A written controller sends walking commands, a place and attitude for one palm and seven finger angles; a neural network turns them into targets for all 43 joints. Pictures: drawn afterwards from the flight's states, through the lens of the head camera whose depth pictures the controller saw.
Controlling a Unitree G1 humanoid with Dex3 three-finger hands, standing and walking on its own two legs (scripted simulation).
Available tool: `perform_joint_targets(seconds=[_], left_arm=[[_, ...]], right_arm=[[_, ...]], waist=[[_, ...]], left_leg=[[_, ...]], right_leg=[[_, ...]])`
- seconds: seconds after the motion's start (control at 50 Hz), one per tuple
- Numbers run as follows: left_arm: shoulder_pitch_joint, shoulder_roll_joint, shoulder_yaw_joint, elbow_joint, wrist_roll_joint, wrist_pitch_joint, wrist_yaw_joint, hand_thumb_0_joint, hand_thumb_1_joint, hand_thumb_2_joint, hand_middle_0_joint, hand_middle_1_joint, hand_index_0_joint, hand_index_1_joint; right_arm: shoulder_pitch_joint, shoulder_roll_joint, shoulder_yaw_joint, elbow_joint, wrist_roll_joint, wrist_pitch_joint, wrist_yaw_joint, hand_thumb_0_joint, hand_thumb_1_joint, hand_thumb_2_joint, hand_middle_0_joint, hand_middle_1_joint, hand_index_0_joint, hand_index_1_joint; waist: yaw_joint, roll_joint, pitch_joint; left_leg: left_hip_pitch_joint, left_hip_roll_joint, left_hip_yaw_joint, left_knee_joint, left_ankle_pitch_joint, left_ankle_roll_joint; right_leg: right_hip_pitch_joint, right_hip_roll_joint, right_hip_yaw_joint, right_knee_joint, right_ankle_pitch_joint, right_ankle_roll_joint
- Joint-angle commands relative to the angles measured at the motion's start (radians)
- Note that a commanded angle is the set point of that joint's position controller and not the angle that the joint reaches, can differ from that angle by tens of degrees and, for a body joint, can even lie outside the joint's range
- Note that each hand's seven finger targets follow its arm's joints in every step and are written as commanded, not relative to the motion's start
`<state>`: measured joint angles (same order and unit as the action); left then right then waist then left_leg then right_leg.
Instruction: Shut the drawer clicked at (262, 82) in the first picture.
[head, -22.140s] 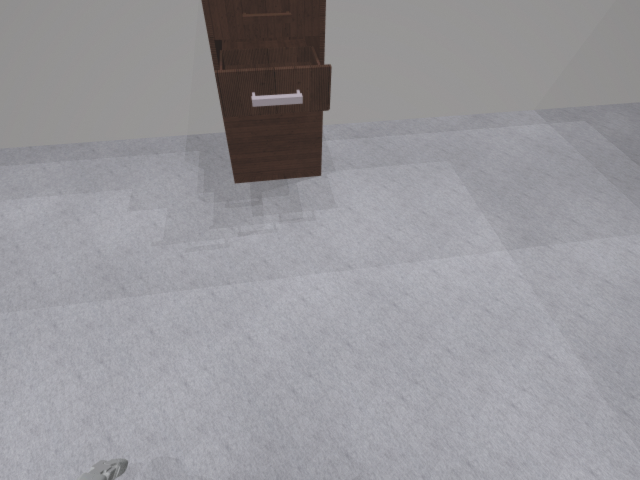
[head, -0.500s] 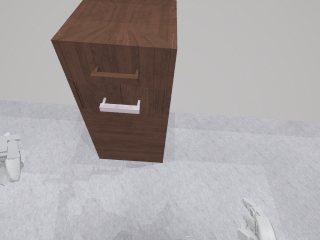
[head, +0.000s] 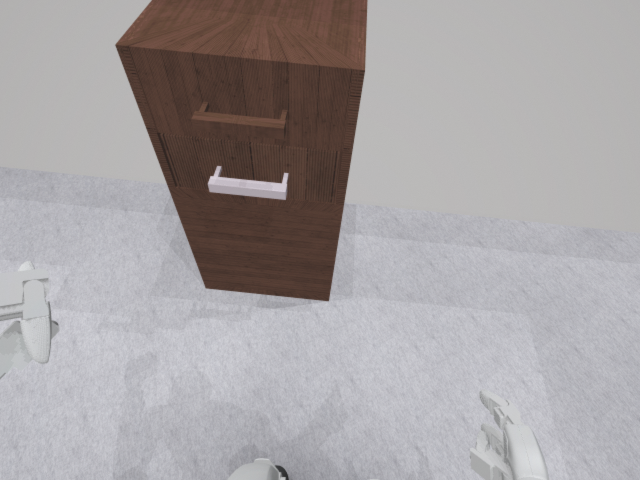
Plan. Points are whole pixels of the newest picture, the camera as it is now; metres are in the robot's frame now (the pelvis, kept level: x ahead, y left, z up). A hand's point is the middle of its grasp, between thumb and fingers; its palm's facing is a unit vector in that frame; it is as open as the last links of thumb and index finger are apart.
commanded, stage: step back with the hand held close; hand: left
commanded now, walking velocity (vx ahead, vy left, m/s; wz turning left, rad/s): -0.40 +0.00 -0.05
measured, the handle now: (250, 180) +0.72 +0.18 -0.16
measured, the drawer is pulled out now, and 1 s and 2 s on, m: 0.00 0.00 0.00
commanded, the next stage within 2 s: stop stepping back and stand still in 0.24 s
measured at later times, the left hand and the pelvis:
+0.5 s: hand out of the picture +0.12 +0.23 +0.17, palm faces +0.29 -0.84 -0.46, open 3.2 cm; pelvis -0.09 +0.00 +0.01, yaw -2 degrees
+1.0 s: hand out of the picture +0.08 +0.23 +0.17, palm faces +0.26 -0.87 -0.42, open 3.2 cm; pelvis -0.14 +0.01 +0.01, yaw -6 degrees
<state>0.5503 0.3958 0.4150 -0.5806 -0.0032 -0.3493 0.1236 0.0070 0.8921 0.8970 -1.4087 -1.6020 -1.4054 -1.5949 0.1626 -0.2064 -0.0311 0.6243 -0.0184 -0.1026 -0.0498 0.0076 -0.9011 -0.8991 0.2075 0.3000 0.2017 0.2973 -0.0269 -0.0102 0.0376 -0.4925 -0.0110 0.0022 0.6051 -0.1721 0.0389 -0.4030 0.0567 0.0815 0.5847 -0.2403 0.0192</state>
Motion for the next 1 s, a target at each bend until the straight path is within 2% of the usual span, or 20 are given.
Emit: perform_joint_targets(seconds=[0.0,0.12,0.2,0.22,0.24,0.26,0.28,0.32,0.4,0.46,0.52,0.6,0.64,0.7,0.76,0.8,0.86,0.9,0.94,0.98], left_arm=[[0.097,0.212,0.130,-0.252,-0.033,-0.053,0.017,0.000,0.900,0.900,-1.400,-1.600,-1.400,-1.600],[0.080,0.206,0.202,-0.269,-0.017,-0.050,0.019,0.000,0.900,0.900,-1.400,-1.600,-1.400,-1.600],[0.114,0.165,0.154,-0.190,-0.039,-0.053,0.002,0.000,0.900,0.900,-1.400,-1.600,-1.400,-1.600],[0.104,0.183,0.149,-0.178,-0.049,-0.059,0.003,0.000,0.900,0.900,-1.400,-1.600,-1.400,-1.600],[0.093,0.190,0.144,-0.164,-0.049,-0.068,0.012,0.000,0.900,0.900,-1.400,-1.600,-1.400,-1.600],[0.033,0.219,0.154,-0.166,-0.046,-0.081,0.024,0.000,0.900,0.900,-1.400,-1.600,-1.400,-1.600],[0.009,0.197,0.117,-0.175,-0.034,-0.083,0.025,0.000,0.900,0.900,-1.400,-1.600,-1.400,-1.600],[-0.016,0.200,0.112,-0.201,-0.029,-0.050,0.022,0.000,0.900,0.900,-1.400,-1.600,-1.400,-1.600],[0.054,0.150,0.047,-0.203,-0.032,0.001,0.009,0.000,0.900,0.900,-1.400,-1.600,-1.400,-1.600],[0.103,0.180,0.091,-0.225,-0.047,0.031,0.023,0.000,0.900,0.900,-1.400,-1.600,-1.400,-1.600],[0.115,0.182,0.122,-0.273,-0.043,0.050,0.032,0.000,0.900,0.900,-1.400,-1.600,-1.400,-1.600],[0.123,0.172,0.108,-0.231,-0.044,0.066,0.035,0.000,0.900,0.900,-1.400,-1.600,-1.400,-1.600],[0.064,0.152,0.085,-0.226,-0.045,0.074,0.045,0.000,0.900,0.900,-1.400,-1.600,-1.400,-1.600],[-0.019,0.121,0.043,-0.175,-0.036,0.080,0.057,0.000,0.900,0.900,-1.400,-1.600,-1.400,-1.600],[-0.091,0.091,0.011,-0.116,-0.013,0.087,0.058,0.000,0.900,0.900,-1.400,-1.600,-1.400,-1.600],[-0.086,0.110,0.021,-0.094,0.001,0.103,0.052,0.000,0.900,0.900,-1.400,-1.600,-1.400,-1.600],[-0.026,0.128,0.022,-0.147,-0.003,0.106,0.044,0.000,0.900,0.900,-1.400,-1.600,-1.400,-1.600],[0.032,0.138,0.022,-0.199,-0.003,0.106,0.038,0.000,0.900,0.900,-1.400,-1.600,-1.400,-1.600],[0.045,0.175,0.058,-0.254,-0.015,0.103,0.035,0.000,0.900,0.900,-1.400,-1.600,-1.400,-1.600],[-0.013,0.203,0.090,-0.297,-0.027,0.085,0.052,0.000,0.900,0.900,-1.400,-1.600,-1.400,-1.600]], right_arm=[[-0.045,-0.135,-0.050,-0.174,0.009,-0.045,-0.021,0.000,-0.900,-0.900,0.200,0.300,0.200,0.300],[-0.070,-0.153,-0.049,-0.203,-0.007,-0.069,-0.035,0.000,-0.900,-0.900,0.200,0.300,0.200,0.300],[-0.052,-0.141,-0.052,-0.172,-0.006,-0.073,-0.016,0.000,-0.900,-0.900,0.200,0.300,0.200,0.300],[-0.050,-0.128,-0.055,-0.161,-0.006,-0.067,-0.009,0.000,-0.900,-0.900,0.200,0.300,0.200,0.300],[-0.015,-0.109,-0.057,-0.132,-0.008,-0.057,0.001,0.000,-0.900,-0.900,0.200,0.300,0.200,0.300],[-0.012,-0.098,-0.045,-0.120,-0.015,-0.053,0.002,0.000,-0.900,-0.900,0.200,0.300,0.200,0.300],[-0.014,-0.093,-0.043,-0.124,0.000,-0.050,0.000,0.000,-0.900,-0.900,0.200,0.300,0.200,0.300],[-0.041,-0.099,-0.040,-0.151,0.012,-0.043,-0.017,0.000,-0.900,-0.900,0.200,0.300,0.200,0.300],[-0.043,-0.139,-0.025,-0.178,0.024,-0.056,-0.028,0.000,-0.900,-0.900,0.200,0.300,0.200,0.300],[-0.044,-0.123,-0.016,-0.189,0.013,-0.073,-0.027,0.000,-0.900,-0.900,0.200,0.300,0.200,0.300],[-0.072,-0.123,0.000,-0.215,0.021,-0.067,-0.026,0.000,-0.900,-0.900,0.200,0.300,0.200,0.300],[-0.058,-0.113,-0.012,-0.197,0.009,-0.044,-0.028,0.000,-0.900,-0.900,0.200,0.300,0.200,0.300],[-0.038,-0.112,-0.015,-0.168,0.006,-0.031,-0.031,0.000,-0.900,-0.900,0.200,0.300,0.200,0.300],[-0.017,-0.114,0.000,-0.150,0.010,-0.042,-0.044,0.000,-0.900,-0.900,0.200,0.300,0.200,0.300],[-0.028,-0.138,0.007,-0.154,0.022,-0.067,-0.064,0.000,-0.900,-0.900,0.200,0.300,0.200,0.300],[-0.037,-0.112,0.012,-0.154,0.015,-0.064,-0.056,0.000,-0.900,-0.900,0.200,0.300,0.200,0.300],[-0.052,-0.111,0.012,-0.169,0.012,-0.066,-0.041,0.000,-0.900,-0.900,0.200,0.300,0.200,0.300],[-0.060,-0.114,0.007,-0.183,0.004,-0.053,-0.033,0.000,-0.900,-0.900,0.200,0.300,0.200,0.300],[-0.053,-0.112,-0.002,-0.183,-0.006,-0.031,-0.022,0.000,-0.900,-0.900,0.200,0.300,0.200,0.300],[-0.029,-0.097,0.001,-0.161,0.007,-0.041,-0.017,0.000,-0.900,-0.900,0.200,0.300,0.200,0.300]], waist=[[0.002,0.034,-0.301],[0.016,0.248,-0.150],[0.011,0.094,-0.078],[-0.003,0.005,-0.076],[-0.016,-0.085,-0.106],[-0.008,-0.105,-0.132],[-0.009,-0.142,-0.194],[-0.003,-0.209,-0.236],[0.022,0.175,-0.247],[0.036,0.191,-0.268],[0.033,0.127,-0.150],[0.008,-0.084,-0.053],[-0.006,-0.095,-0.049],[-0.017,-0.021,-0.056],[-0.001,0.259,-0.001],[0.009,0.243,0.011],[0.031,0.099,-0.014],[0.027,0.045,-0.021],[0.019,-0.097,-0.028],[0.017,-0.107,-0.103]], left_leg=[[0.241,0.112,-0.087,-0.130,0.146,0.023],[-0.327,0.316,-0.254,-0.441,-0.507,0.135],[-0.073,0.176,-0.129,-0.214,-0.385,0.028],[0.081,0.115,-0.065,-0.058,-0.282,-0.019],[0.234,0.064,-0.019,0.144,-0.129,-0.048],[0.252,0.038,0.003,0.205,-0.099,-0.052],[0.163,0.003,0.031,0.188,-0.079,-0.049],[0.209,0.009,0.030,0.069,0.025,-0.028],[0.439,0.197,-0.077,-0.214,0.462,0.028],[0.413,0.226,-0.141,-0.257,0.303,0.038],[0.089,0.193,-0.136,-0.369,-0.393,0.031],[0.249,0.031,0.008,-0.023,-0.266,-0.043],[0.304,0.033,0.005,0.132,-0.188,-0.036],[0.320,0.065,-0.029,-0.086,-0.182,-0.001],[0.165,0.264,-0.366,-0.472,-0.619,0.072],[0.058,0.279,-0.360,-0.535,-0.664,0.077],[0.016,0.223,-0.208,-0.429,-0.507,0.052],[-0.022,0.120,-0.084,-0.266,-0.452,0.008],[-0.015,0.019,0.017,0.137,-0.240,-0.030],[0.002,0.033,0.013,0.243,-0.186,-0.030]], right_leg=[[0.088,-0.078,0.030,-0.071,0.236,-0.030],[0.414,0.037,-0.036,0.282,-0.100,-0.005],[0.144,-0.045,0.035,-0.124,-0.179,-0.072],[-0.043,-0.157,0.185,-0.266,-0.226,-0.122],[-0.193,-0.317,0.356,-0.369,-0.074,-0.164],[-0.137,-0.360,0.301,-0.353,0.290,-0.173],[0.052,-0.308,0.230,-0.258,0.723,-0.104],[0.142,-0.246,0.137,-0.153,0.891,-0.049],[0.057,-0.061,0.004,0.018,0.106,-0.011],[0.077,-0.044,-0.036,0.000,-0.124,-0.014],[0.258,-0.055,-0.024,-0.085,-0.131,-0.021],[-0.088,-0.191,0.198,-0.408,-0.522,-0.123],[-0.184,-0.265,0.248,-0.418,-0.519,-0.175],[-0.091,-0.184,0.096,-0.241,-0.339,-0.113],[-0.027,-0.017,-0.099,0.147,-0.223,-0.014],[0.041,-0.026,-0.111,0.270,-0.213,-0.020],[0.230,-0.035,-0.145,-0.007,-0.192,-0.031],[0.290,-0.070,-0.055,-0.194,-0.245,-0.067],[0.166,-0.313,0.315,-0.419,-0.436,-0.195],[0.210,-0.369,0.316,-0.385,-0.221,-0.226]])
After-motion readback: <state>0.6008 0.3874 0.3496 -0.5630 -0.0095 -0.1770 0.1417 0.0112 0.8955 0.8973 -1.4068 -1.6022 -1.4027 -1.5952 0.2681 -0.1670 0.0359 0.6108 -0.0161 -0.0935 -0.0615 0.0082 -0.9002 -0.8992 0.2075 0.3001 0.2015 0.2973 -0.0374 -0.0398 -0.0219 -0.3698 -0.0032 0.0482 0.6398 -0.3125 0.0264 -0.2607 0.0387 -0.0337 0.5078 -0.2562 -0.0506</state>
